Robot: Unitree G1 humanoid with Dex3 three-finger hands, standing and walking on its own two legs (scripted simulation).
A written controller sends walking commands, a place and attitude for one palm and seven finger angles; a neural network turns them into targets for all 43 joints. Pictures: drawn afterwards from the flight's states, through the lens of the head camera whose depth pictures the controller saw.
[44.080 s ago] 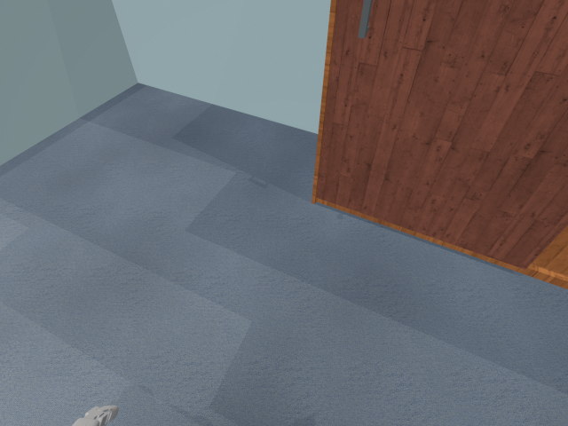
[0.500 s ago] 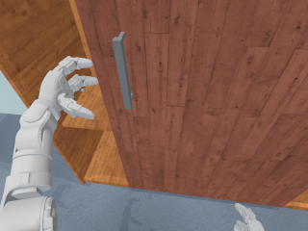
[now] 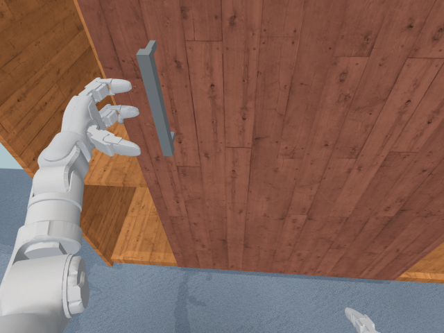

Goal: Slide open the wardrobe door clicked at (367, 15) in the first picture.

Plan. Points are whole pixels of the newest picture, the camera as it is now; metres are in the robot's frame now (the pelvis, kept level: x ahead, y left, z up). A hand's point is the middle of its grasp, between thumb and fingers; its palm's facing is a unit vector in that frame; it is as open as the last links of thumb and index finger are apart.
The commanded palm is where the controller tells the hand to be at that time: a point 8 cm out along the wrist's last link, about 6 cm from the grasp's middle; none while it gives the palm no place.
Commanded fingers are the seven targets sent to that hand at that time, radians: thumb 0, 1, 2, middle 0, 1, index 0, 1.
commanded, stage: move the hooked fingers beside the handle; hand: left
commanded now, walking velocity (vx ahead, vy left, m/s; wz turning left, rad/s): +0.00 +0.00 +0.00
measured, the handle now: (161, 104) +0.49 +0.13 +0.18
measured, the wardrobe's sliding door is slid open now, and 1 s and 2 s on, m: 0.32 0.32 0.32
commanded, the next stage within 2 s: feel for the door with the fingertips in 0.68 s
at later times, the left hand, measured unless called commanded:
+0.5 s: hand (117, 123) +0.41 +0.19 +0.19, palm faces -0.02 -1.00 +0.00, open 14.0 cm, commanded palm +0.39 +0.24 +0.18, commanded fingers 0.00 -0.50 0.30 -0.30 -1.20 -0.30 -1.20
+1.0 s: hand (131, 124) +0.41 +0.17 +0.19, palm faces -0.08 -1.00 +0.01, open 14.0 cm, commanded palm +0.39 +0.22 +0.18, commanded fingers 0.00 -0.50 0.30 -0.30 -1.20 -0.30 -1.20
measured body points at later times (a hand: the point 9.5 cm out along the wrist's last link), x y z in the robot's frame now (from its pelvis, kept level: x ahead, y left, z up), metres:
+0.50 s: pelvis -0.01 +0.00 +0.00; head -0.01 -0.01 +0.45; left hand +0.40 +0.24 +0.19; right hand +0.14 -0.24 -0.10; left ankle -0.04 +0.11 -0.74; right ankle +0.02 -0.11 -0.74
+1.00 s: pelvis +0.00 +0.01 +0.00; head +0.00 -0.01 +0.45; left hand +0.41 +0.22 +0.19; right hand +0.12 -0.25 -0.11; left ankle -0.04 +0.11 -0.74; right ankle +0.02 -0.11 -0.74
